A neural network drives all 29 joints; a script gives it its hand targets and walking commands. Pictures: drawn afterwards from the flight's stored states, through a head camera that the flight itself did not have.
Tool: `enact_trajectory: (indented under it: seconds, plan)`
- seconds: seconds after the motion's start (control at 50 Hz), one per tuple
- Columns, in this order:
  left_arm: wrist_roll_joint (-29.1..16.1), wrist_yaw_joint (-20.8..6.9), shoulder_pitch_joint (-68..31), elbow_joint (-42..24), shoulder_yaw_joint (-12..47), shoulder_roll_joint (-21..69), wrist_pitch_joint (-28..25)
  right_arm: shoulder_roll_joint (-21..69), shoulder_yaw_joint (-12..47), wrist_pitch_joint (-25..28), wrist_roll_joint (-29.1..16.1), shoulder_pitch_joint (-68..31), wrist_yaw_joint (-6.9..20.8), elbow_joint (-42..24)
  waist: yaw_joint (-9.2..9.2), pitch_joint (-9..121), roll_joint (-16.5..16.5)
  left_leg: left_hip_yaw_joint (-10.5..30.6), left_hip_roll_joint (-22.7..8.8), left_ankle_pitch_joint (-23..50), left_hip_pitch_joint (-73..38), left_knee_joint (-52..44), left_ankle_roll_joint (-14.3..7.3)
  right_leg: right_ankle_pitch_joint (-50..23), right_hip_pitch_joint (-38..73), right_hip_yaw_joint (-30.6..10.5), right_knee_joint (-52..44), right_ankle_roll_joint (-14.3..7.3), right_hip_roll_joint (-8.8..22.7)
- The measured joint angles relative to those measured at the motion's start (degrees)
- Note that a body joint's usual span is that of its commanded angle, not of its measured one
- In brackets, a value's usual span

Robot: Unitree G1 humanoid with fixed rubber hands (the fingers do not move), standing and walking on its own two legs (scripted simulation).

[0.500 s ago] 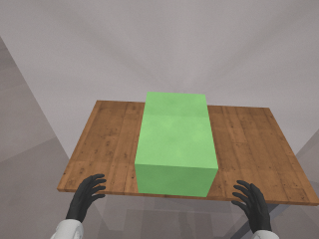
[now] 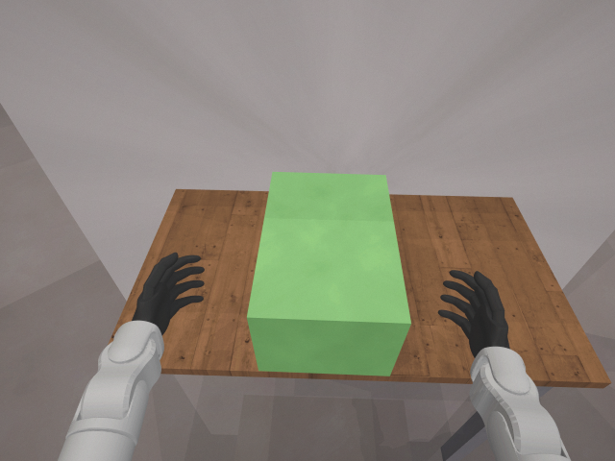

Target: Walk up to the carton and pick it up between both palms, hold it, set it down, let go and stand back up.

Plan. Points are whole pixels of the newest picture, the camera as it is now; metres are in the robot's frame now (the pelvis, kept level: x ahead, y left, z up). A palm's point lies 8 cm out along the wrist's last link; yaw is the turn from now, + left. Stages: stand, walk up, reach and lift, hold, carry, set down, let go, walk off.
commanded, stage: reach and lift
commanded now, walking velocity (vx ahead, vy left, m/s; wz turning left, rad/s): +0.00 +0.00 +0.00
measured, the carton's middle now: (326, 266) +0.44 +0.02 -0.02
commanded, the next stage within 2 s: none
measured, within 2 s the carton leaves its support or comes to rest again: neither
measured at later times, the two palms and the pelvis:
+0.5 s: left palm (166, 240) +0.37 +0.24 +0.11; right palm (480, 267) +0.36 -0.18 +0.09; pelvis +0.00 +0.00 +0.00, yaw +0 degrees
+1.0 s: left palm (183, 202) +0.43 +0.23 +0.13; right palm (467, 224) +0.42 -0.16 +0.12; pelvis +0.00 +0.00 +0.00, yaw +1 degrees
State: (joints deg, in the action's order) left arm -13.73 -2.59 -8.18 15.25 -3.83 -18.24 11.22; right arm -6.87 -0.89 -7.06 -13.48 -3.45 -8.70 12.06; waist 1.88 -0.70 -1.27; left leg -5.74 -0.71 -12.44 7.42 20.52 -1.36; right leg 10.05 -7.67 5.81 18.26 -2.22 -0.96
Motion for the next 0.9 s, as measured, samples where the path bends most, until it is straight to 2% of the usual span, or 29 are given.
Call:
enact_trajectory:
  seconds: [0.2, 0.42, 0.7, 0.9]
  plan:
    - [1.0, -0.2, -8.4, 3.4, -2.4, -0.3, 3.4, -1.8, 0.4, -2.0, -1.7, -9.1, -0.7, 3.8, -0.66, 0.6, -0.2, -0.3, -0.3, 0.1, 1.9, 0.3, 0.1, -0.2, -2.1, -0.4, 0.3, -0.1, -0.2]
    - [1.8, -0.3, -20.0, 12.7, -3.6, -1.5, 5.8, -2.6, -0.5, -4.5, -1.7, -20.3, -1.2, 12.6, -1.29, 1.6, 0.0, -0.2, -0.4, 0.2, 4.0, 1.0, 0.0, -0.7, -3.7, -0.2, 0.3, -0.1, -0.3]
    - [2.0, 0.9, -34.1, 28.1, -1.8, -2.7, 4.0, -3.0, -2.4, -5.3, -0.7, -34.6, -1.1, 26.9, -1.87, 4.3, 0.2, 0.4, -0.6, 0.0, 7.9, 2.4, 0.0, -1.0, -7.0, 0.3, 0.4, -0.1, -0.4]
    - [2.4, 1.5, -43.2, 40.3, 0.0, -3.0, 0.7, -3.8, -2.4, -3.9, -0.5, -43.7, -1.3, 38.4, -2.21, 5.8, 0.3, 0.9, -0.7, -0.3, 9.9, 3.2, 0.2, -0.8, -8.5, 0.7, 0.7, -0.1, -0.5]
